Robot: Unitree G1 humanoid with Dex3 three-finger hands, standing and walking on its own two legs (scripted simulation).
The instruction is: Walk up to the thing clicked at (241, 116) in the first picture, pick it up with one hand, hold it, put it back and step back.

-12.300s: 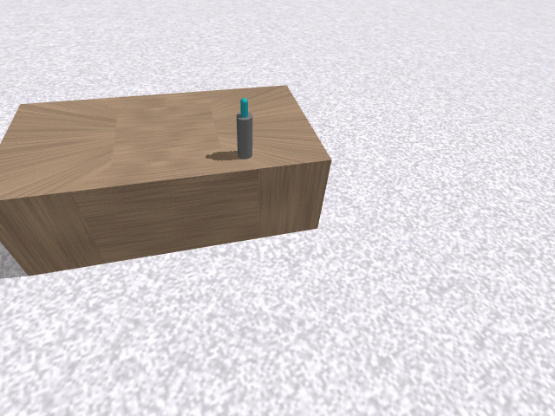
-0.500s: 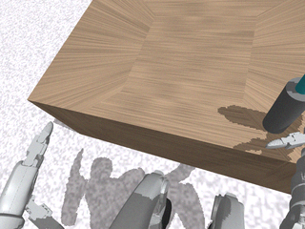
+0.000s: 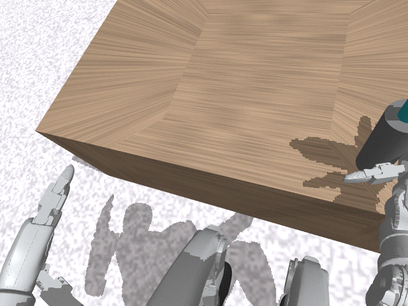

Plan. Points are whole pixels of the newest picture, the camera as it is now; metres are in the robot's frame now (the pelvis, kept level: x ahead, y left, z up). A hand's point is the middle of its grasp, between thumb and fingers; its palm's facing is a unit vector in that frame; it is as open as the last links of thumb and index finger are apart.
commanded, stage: close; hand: right
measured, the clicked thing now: (394, 133) +0.49 -0.20 -0.01
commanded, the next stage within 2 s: settle in 0.80 s
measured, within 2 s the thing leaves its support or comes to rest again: leaves its support in 1.10 s
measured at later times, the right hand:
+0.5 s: hand (386, 151) +0.47 -0.20 -0.05, palm faces +0.15 +0.99 +0.01, open 14.2 cm
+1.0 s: hand (387, 142) +0.49 -0.21 -0.05, palm faces +0.16 +0.99 +0.01, open 8.6 cm
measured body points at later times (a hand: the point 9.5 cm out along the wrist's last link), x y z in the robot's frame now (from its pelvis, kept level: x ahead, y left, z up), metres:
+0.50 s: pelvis +0.00 +0.00 +0.00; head +0.17 -0.08 +0.41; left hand +0.17 +0.26 +0.13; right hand +0.46 -0.26 -0.04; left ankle +0.09 +0.12 -0.52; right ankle +0.05 -0.12 -0.52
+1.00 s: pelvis +0.00 +0.00 +0.00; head +0.18 -0.08 +0.40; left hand +0.18 +0.25 +0.13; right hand +0.48 -0.26 -0.04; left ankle +0.09 +0.12 -0.52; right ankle +0.05 -0.12 -0.52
